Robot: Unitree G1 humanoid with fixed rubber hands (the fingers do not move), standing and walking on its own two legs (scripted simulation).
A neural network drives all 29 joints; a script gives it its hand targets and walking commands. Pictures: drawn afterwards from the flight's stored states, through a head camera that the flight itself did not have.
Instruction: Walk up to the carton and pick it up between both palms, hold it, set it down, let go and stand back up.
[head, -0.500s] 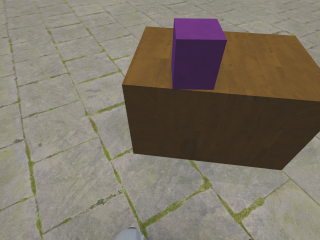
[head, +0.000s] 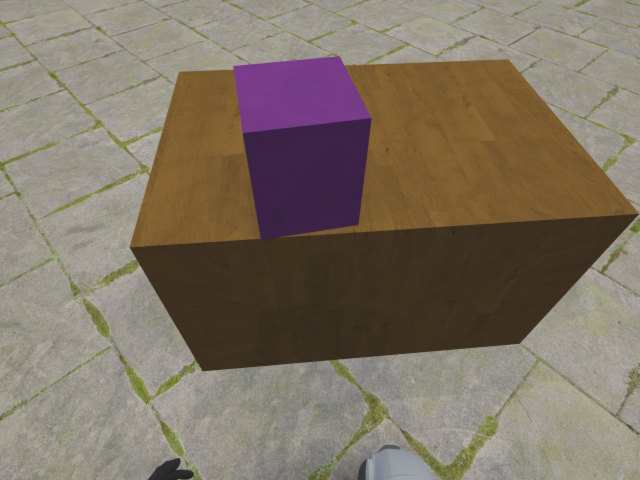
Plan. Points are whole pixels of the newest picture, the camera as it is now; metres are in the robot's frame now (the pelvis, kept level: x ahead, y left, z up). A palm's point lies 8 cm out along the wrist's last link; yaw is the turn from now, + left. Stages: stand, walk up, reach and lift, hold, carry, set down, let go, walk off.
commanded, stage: walk up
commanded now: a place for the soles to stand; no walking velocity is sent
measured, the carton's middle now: (299, 150) +0.68 +0.04 +0.00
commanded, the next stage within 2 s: none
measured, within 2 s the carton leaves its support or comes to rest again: neither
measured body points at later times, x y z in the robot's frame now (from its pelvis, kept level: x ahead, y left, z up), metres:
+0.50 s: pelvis +0.19 -0.04 -0.01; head +0.20 -0.02 +0.44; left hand +0.16 +0.20 -0.16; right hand +0.30 -0.27 -0.13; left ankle +0.27 +0.07 -0.73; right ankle +0.15 -0.13 -0.71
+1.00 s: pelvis +0.24 -0.10 +0.00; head +0.28 -0.11 +0.45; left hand +0.33 +0.15 -0.12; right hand +0.36 -0.35 -0.14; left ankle +0.20 +0.02 -0.71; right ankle +0.30 -0.22 -0.72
